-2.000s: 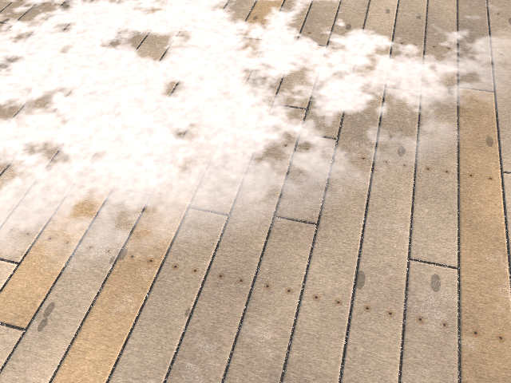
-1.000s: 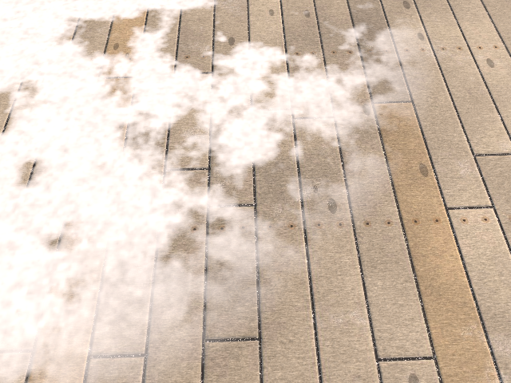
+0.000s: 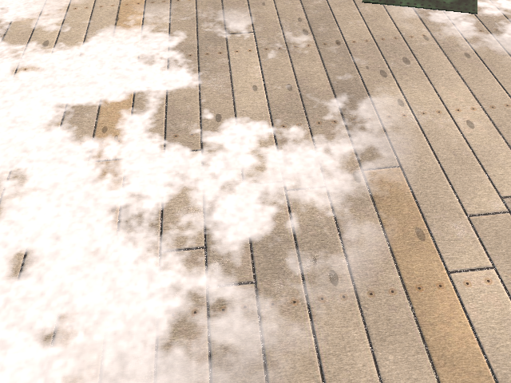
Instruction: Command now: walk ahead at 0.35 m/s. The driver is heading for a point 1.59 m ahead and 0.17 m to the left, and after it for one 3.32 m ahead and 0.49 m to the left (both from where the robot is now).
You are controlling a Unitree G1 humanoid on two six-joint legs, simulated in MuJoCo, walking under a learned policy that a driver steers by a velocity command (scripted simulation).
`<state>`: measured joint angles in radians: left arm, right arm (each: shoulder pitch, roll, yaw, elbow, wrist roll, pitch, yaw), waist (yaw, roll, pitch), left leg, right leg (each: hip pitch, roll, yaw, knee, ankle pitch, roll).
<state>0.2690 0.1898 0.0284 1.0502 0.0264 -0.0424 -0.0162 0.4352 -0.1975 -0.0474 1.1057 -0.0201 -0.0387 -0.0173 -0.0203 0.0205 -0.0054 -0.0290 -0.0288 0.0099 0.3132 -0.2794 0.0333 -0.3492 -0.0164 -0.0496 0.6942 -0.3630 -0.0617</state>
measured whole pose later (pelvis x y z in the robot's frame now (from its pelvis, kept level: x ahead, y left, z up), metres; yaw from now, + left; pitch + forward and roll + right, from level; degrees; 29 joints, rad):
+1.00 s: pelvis +0.16 -0.03 +0.00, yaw -1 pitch -2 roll +1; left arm 0.35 0.12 -0.02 1.17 0.01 -0.01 0.05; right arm 0.29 -0.13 0.00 1.15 -0.01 -0.01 -0.04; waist -0.01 -0.02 0.04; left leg -0.21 -0.04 0.10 0.42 -0.19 0.07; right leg 0.02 0.01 -0.06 0.36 -0.35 -0.03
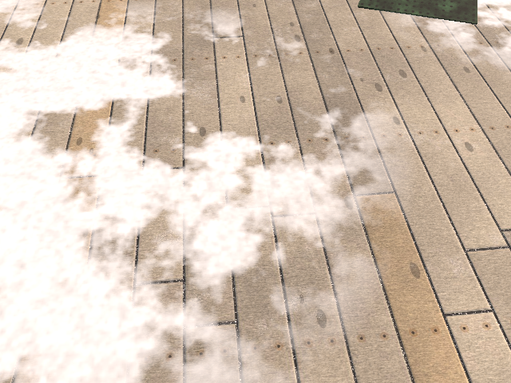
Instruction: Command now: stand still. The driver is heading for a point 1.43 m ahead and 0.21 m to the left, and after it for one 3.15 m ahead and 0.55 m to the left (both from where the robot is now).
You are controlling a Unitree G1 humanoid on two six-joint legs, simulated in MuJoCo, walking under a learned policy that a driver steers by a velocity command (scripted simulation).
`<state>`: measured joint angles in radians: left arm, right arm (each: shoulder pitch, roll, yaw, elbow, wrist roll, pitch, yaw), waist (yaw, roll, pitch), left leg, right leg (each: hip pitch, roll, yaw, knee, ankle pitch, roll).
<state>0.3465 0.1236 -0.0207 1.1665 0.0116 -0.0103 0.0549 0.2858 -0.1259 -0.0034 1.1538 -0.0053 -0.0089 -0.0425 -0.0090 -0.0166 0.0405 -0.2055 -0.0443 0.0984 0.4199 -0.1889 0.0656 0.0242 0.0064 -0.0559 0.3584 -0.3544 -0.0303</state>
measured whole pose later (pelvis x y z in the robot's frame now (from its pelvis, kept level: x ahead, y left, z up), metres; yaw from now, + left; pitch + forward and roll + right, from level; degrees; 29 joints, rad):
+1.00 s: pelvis +0.25 +0.07 +0.00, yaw +0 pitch +0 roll +0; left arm 0.09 0.18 0.05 0.94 0.02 -0.04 -0.04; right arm 0.50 -0.13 -0.01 1.09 -0.01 -0.10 -0.01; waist -0.04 -0.03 0.04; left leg 0.07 -0.07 0.09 0.19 -0.26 0.08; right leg -0.63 -0.08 -0.06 0.76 -0.06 -0.05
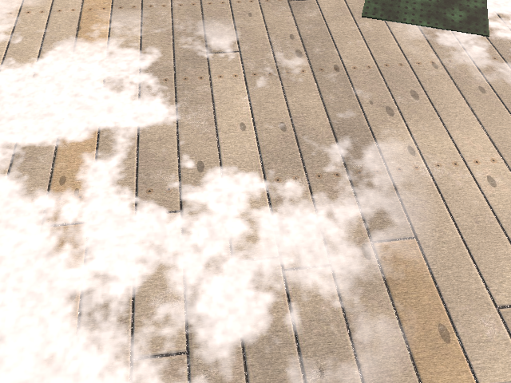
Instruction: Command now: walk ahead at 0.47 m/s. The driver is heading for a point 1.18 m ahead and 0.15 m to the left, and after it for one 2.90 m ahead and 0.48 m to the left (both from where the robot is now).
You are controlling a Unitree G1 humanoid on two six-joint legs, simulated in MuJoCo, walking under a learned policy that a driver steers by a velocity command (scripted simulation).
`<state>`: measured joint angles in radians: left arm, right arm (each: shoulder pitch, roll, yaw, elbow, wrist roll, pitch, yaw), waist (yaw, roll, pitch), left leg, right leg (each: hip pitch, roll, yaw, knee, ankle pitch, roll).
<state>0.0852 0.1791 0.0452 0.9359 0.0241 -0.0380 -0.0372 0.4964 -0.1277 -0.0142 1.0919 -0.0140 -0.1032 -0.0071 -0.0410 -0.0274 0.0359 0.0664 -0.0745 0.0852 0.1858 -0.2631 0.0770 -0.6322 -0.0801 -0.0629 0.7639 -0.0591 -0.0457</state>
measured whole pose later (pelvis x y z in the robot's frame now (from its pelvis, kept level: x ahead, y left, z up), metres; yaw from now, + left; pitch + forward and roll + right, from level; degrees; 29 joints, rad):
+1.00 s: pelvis +0.57 +0.03 +0.01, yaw +1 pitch +0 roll +0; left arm 0.17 0.21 0.06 0.95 0.03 -0.04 -0.03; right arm 0.41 -0.18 -0.05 1.05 -0.01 -0.10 0.00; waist -0.02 -0.04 0.04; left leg -0.08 -0.08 0.11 0.25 -0.17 0.10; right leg -0.60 -0.11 -0.01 0.99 -0.16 -0.04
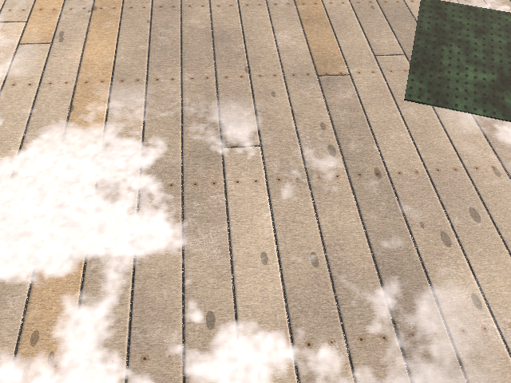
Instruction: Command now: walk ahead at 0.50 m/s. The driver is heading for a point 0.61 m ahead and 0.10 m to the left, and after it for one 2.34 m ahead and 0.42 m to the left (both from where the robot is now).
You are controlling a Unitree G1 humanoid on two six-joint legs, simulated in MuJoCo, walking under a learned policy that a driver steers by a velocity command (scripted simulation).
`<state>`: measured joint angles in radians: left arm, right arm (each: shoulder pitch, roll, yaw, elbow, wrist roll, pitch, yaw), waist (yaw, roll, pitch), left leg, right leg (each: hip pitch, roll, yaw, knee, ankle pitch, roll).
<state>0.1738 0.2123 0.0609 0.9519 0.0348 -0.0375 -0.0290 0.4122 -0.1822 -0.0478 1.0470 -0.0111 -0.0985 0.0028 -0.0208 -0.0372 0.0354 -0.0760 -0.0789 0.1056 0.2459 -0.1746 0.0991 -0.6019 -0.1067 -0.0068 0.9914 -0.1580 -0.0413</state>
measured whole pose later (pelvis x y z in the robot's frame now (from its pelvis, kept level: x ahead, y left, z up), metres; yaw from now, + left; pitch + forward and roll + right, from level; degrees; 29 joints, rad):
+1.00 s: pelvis +0.35 -0.01 -0.01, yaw +20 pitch +1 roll -1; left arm 0.18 0.24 0.07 0.84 0.04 -0.01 -0.01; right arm 0.27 -0.24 -0.08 0.87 -0.01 0.00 0.00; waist -0.01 -0.03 0.02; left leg -0.26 -0.09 0.01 0.41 -0.17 0.10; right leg -0.49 -0.06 -0.01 1.00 -0.34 0.02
